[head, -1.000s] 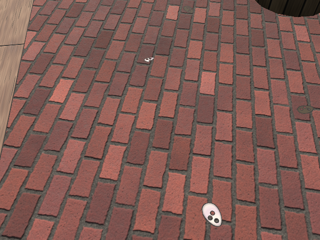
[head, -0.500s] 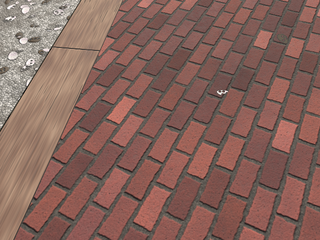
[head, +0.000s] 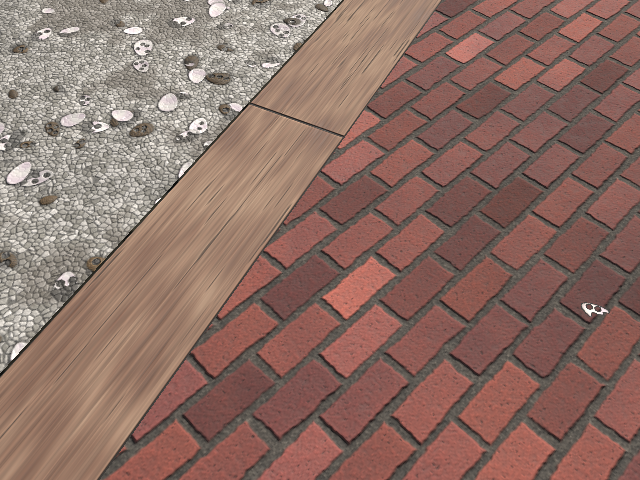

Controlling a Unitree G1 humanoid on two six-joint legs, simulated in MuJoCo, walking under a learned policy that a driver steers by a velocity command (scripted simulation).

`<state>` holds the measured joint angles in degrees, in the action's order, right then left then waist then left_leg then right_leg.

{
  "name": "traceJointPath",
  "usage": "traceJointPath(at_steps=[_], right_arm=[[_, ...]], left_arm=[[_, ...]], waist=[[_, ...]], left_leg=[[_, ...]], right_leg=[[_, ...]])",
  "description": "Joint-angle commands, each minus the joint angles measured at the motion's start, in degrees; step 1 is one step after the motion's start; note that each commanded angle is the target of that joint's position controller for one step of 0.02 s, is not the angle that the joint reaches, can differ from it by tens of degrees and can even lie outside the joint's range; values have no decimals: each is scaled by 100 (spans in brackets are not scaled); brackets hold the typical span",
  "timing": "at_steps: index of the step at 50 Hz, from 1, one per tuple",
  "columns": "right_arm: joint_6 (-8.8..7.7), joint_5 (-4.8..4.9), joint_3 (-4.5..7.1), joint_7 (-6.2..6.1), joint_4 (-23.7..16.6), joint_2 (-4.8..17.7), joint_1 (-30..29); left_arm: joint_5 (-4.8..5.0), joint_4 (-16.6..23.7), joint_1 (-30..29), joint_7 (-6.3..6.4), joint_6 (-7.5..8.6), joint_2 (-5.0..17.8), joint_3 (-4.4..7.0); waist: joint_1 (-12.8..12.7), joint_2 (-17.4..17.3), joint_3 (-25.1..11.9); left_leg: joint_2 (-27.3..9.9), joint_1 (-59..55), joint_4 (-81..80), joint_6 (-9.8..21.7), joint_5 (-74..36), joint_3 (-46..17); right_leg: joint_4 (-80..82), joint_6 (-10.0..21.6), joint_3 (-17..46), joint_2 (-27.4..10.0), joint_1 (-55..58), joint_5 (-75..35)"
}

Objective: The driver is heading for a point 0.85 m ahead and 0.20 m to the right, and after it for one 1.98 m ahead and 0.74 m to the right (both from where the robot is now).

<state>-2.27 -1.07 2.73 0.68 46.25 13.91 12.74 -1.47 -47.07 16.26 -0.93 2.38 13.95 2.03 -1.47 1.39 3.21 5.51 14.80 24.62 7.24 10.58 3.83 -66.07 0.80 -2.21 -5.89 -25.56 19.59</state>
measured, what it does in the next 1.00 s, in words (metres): walks ahead: right foot, then left foot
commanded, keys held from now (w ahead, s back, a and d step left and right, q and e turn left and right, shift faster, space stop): w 0.04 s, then no key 0.38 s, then w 0.58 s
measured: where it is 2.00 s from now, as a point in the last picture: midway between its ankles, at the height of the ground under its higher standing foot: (359, 327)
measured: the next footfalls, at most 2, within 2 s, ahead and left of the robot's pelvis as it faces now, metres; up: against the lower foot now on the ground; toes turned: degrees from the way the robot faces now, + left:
right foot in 0.34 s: +0.31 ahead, -0.10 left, +0.00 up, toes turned -2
left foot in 0.80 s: +0.29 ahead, +0.10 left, +0.00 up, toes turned +3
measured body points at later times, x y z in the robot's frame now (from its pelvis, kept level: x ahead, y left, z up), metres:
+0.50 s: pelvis +0.19 -0.03 +0.00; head +0.22 -0.04 +0.45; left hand +0.27 +0.22 -0.13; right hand +0.24 -0.28 -0.15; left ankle +0.11 +0.08 -0.67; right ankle +0.27 -0.10 -0.74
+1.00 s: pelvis +0.31 +0.01 +0.01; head +0.31 +0.03 +0.46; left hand +0.42 +0.27 -0.12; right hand +0.26 -0.24 -0.12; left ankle +0.25 +0.09 -0.74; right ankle +0.38 -0.13 -0.67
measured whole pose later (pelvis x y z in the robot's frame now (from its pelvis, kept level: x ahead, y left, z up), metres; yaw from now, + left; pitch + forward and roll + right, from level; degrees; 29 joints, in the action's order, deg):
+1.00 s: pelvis +0.31 +0.01 +0.01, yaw +1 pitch +2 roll -1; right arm -4.9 -0.7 2.1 -0.5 60.8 10.9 26.3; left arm -2.1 -52.2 9.9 -2.5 1.6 14.3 3.6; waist 2.0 2.1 -2.1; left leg 1.7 1.4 10.8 3.2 11.0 2.4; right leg -50.9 1.1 -1.3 -2.8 -32.5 9.6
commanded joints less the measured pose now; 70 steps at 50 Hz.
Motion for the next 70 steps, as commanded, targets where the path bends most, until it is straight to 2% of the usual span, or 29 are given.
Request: traceJointPath(at_steps=[1, 4, 11, 14, 16, 17, 18, 19, 20, 22, 25, 34, 38, 39, 40, 41, 42, 44, 46, 52, 57, 60, 62, 63, 64, 65, 66, 68, 70], right_arm=[[-220, 78, 133, -11, -97, 623, 372], [-252, 84, 137, -15, 82, 694, 646], [-195, 52, 26, -106, 455, 586, 1122], [-155, 8, 6, -173, 581, 605, 1111], [-152, 43, 26, -217, 613, 701, 918], [-172, 110, 27, -218, 599, 739, 805], [-219, 169, -39, -235, 444, 535, 1005], [-117, 334, -81, -212, 723, 153, 1931], [20, 132, -19, -240, 838, 472, 1639], [105, -50, -4, -190, 780, 427, 1116], [230, -133, -4, -52, 817, 367, 962], [82, -83, -47, 5, 725, 226, 296], [-24, -60, -40, -42, 985, 143, 918], [-73, -66, -18, -83, 1144, 221, 1347], [-131, -121, 34, -151, 1258, 508, 1848], [-135, -40, 175, -184, 1234, 1076, 1843], [-117, -60, 162, -199, 1206, 902, 1470], [-202, 29, 106, -142, 1027, 641, 866], [-316, 68, 70, -144, 1068, 489, 968], [-370, 21, 37, -136, 1354, 356, 1657], [-370, -35, 65, -162, 1465, 485, 1828], [-366, -50, 91, -201, 1502, 549, 1668], [-317, -36, 131, -211, 1501, 676, 1502], [-304, -24, 107, -215, 1436, 634, 1481], [-314, 127, 9, -155, 1178, 209, 1728], [-371, 101, 64, -87, 1105, 291, 1727], [-392, 14, 124, -65, 910, 513, 1089], [-483, -4, 107, -38, 737, 422, 532], [-307, -132, 92, -22, 654, 282, 667]], left_arm=[[-84, 116, 541, -75, -115, 452, 128], [-72, 255, -40, -90, -137, 406, 137], [11, 378, -806, 11, -102, 225, 27], [-21, 281, -662, 78, -35, 305, 32], [-44, -6, 60, 156, 61, 422, 85], [-79, -176, 566, 194, 166, 501, 107], [-132, -277, 1119, 231, 226, 986, 195], [10, -310, 1008, 199, 162, 1017, 196], [195, -229, 748, 131, 130, 748, 118], [137, -151, -30, 140, 42, 459, 34], [81, -249, -132, 142, -78, 532, 90], [111, -522, 89, 75, -24, 830, 280], [165, -532, -122, 69, -107, 837, 322], [134, -457, -319, 70, -116, 658, 282], [107, -250, -642, 38, -92, 219, 165], [114, -54, -725, -10, -46, -91, 74], [-53, -73, -808, -31, -31, 432, 186], [0, -254, -462, -128, 27, 521, 234], [-81, -347, -483, -169, 19, 467, 241], [-50, -19, -1524, -153, -53, 190, 143], [-1, 218, -2081, -146, -32, 162, 69], [-3, 190, -1782, -113, 0, 246, 105], [-18, -231, -486, -47, 68, 393, 225], [-90, -533, 425, -1, 114, 612, 331], [-185, -619, 1196, 49, 130, 1242, 496], [-16, -696, 1112, 1, 52, 1417, 538], [82, -588, 432, -15, 25, 1283, 508], [72, -497, -142, 7, 59, 687, 355], [111, -521, -233, 50, 111, 550, 291]], waist=[[-75, -341, -414], [20, -284, -33], [313, -591, -142], [257, -661, -182], [-81, -591, -385], [-351, -368, -641], [-354, 328, -1329], [-13, 1232, -2094], [-3, 433, -1856], [213, 151, -773], [308, 470, -381], [190, 526, -236], [500, 280, -123], [677, -7, -18], [850, -1027, 8], [750, -1844, 338], [524, -902, 641], [108, -708, 367], [117, -641, 142], [423, -646, 309], [545, -826, 404], [308, -815, 305], [-289, -652, -406], [-616, -499, -929], [-679, 576, -1669], [-489, 1143, -2064], [-269, 526, -1254], [-4, -170, -288], [320, 75, -240]], left_leg=[[-1560, -726, -1422, 693, -2084, -1425], [-1469, -744, -1550, 589, -2908, -1111], [-1279, -1290, -936, 107, -4680, -519], [-1425, -1600, -433, 100, -5085, -660], [-1378, -1735, 380, 6, -5328, -746], [-1165, -1447, 1106, -131, -4566, -658], [-757, -565, 2373, -297, -2087, -491], [107, 270, 3664, -454, 2295, -497], [-47, 327, 3970, -459, 2468, -980], [-325, 679, 3829, -501, 2068, -899], [-514, 474, 3163, -536, 1465, -499], [-618, 204, 1347, -483, 1043, -36], [-443, -1020, 35, -289, 672, 210], [-546, -1525, -458, -183, 1073, -70], [-1653, -1986, -1447, 31, 2359, -1618], [-2772, -1954, -2414, 453, 3803, -3616], [-2782, -1321, -2349, 574, 3664, -3497], [-2201, -1273, -2307, 294, 2520, -2557], [-1850, -1409, -2207, 208, 1320, -1792], [-1695, -1601, -2005, 360, -468, -1102], [-1785, -1868, -1696, 304, -1781, -646], [-1911, -2002, -1139, 133, -3280, -259], [-1767, -1931, 550, -39, -4797, 137], [-1610, -1100, 1807, -157, -4016, 308], [-1038, 758, 3911, -412, -1600, 535], [-174, 1896, 5247, -465, 1752, -185], [-654, 2447, 5531, -355, 1298, -686], [-1072, 2197, 4769, -349, 495, -643], [-1173, 1597, 4234, -492, 460, -644]], right_leg=[[313, -46, 159, -163, -494, -324], [931, -172, 57, -156, -937, -957], [2585, -15, -223, 319, -475, -1858], [3062, 191, -223, 550, -72, -1453], [3797, 377, -207, 734, 704, -1517], [4378, 476, 8, 473, 1597, -2916], [3827, 827, 1022, -766, 2986, -6082], [3777, 1962, 2388, -1917, 3724, -7956], [4102, 1948, 2300, -1711, 3083, -6963], [4794, 1579, 1725, -1211, 2005, -4158], [5733, 1156, 1430, -653, 1139, -235], [6200, 1114, 1335, -706, 847, 1225], [5695, 937, 1124, -526, 99, 1859], [5071, 784, 885, -267, -402, 1972], [3520, 531, 277, 226, -1201, 1591], [2327, 360, -264, 953, -2184, 923], [1770, 400, 352, 521, -2100, 301], [1661, 266, 418, 364, -1732, -375], [1380, 102, 182, 312, -1569, -829], [1889, -134, -99, 174, -1806, -1414], [2942, 120, -344, 317, -1243, -1376], [3296, 511, -495, 563, -433, -1031], [3656, 801, -703, 1020, 1105, -1033], [3680, 986, -327, 781, 2472, -983], [3957, 1571, 2121, -807, 4144, -193], [5094, 2099, 4596, -1581, 4478, -309], [5099, 1933, 3875, -1327, 3879, -21], [5318, 1593, 2610, -855, 2352, -1068], [5427, 1432, 1977, -478, 1645, -1882]])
